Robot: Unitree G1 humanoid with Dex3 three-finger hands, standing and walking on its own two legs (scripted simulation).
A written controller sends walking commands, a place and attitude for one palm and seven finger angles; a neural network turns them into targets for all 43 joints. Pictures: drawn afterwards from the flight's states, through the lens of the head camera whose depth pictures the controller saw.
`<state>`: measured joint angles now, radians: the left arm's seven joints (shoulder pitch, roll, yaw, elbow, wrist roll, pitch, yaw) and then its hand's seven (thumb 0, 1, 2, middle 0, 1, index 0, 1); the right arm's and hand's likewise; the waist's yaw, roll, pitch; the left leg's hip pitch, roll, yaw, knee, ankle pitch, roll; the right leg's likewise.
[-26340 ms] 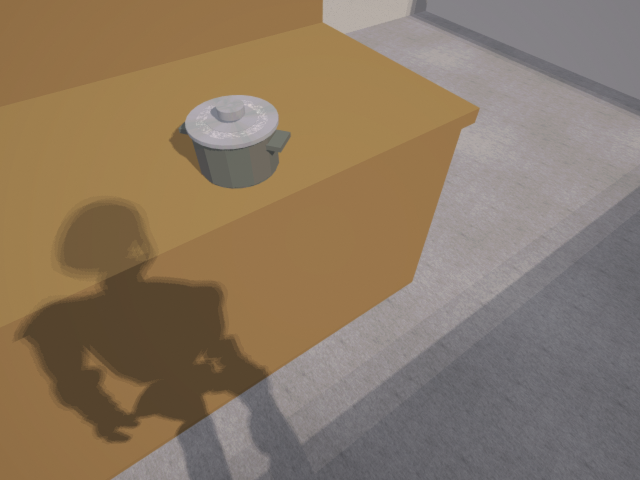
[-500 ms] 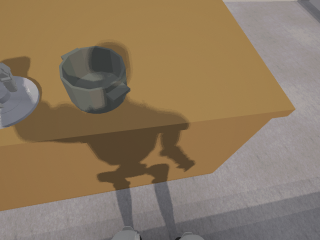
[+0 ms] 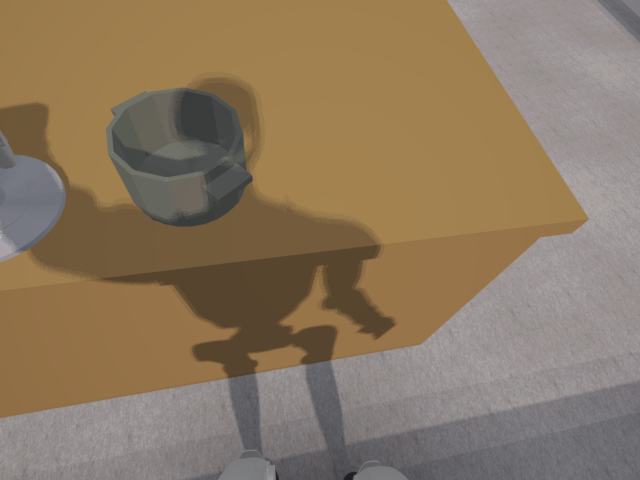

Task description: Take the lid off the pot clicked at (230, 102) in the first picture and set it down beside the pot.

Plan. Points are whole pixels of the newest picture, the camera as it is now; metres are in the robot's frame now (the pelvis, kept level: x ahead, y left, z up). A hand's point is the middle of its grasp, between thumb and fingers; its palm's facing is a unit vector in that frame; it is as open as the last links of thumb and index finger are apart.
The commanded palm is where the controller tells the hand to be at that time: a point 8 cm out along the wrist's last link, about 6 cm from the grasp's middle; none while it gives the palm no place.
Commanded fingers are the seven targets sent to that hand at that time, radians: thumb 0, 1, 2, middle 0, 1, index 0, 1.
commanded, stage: open the fingers wide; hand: left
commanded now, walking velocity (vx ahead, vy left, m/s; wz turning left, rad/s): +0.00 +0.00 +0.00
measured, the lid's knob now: out of the picture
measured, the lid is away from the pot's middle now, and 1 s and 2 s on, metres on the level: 0.24 0.24 0.24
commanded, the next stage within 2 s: raise the empty hand in 0.34 s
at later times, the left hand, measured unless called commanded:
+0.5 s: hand out of the picture +0.42 +0.39 +0.10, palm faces -0.40 -0.15 -0.90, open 11.0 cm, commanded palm +0.45 +0.39 +0.16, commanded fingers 0.00 -0.04 0.70 -0.37 -0.82 -0.37 -0.82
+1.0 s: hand out of the picture +0.44 +0.39 +0.15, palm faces -0.35 -0.15 -0.93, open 11.0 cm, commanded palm +0.46 +0.39 +0.22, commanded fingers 0.00 -0.04 0.70 -0.37 -0.82 -0.37 -0.82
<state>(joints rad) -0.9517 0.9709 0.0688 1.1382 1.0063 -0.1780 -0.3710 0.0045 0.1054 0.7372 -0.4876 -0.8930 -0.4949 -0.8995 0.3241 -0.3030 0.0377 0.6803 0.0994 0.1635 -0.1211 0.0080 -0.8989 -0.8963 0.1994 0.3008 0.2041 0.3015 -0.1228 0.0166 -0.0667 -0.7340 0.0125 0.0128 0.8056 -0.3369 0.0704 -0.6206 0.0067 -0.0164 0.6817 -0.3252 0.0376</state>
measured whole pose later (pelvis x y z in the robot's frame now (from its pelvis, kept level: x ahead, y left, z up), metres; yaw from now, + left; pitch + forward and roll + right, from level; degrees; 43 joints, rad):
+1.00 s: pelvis +0.00 +0.01 +0.01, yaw +0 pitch +13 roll -4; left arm -1.02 0.95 0.03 1.10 1.00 -0.12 -0.42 0.00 -0.03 0.70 -0.38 -0.82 -0.38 -0.82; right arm 0.33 -0.29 0.05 0.67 0.11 0.17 -0.11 0.01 -0.90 -0.90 0.20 0.30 0.20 0.30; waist -0.11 0.03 -0.07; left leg -0.65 0.00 0.02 0.75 -0.31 0.09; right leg -0.54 -0.01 -0.01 0.61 -0.30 0.02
